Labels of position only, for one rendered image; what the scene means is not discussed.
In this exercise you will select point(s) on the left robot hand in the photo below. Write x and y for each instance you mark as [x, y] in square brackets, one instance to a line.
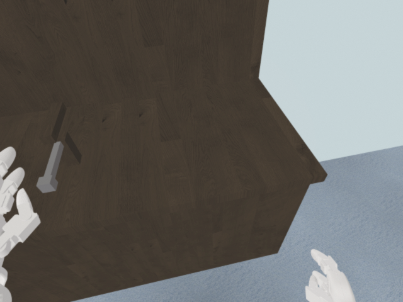
[22, 225]

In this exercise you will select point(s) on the tap lever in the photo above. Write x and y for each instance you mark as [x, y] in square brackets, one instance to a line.
[48, 183]

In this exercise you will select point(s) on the counter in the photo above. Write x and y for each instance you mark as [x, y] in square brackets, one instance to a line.
[176, 157]

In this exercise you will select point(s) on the right robot hand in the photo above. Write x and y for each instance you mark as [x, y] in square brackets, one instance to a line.
[333, 288]

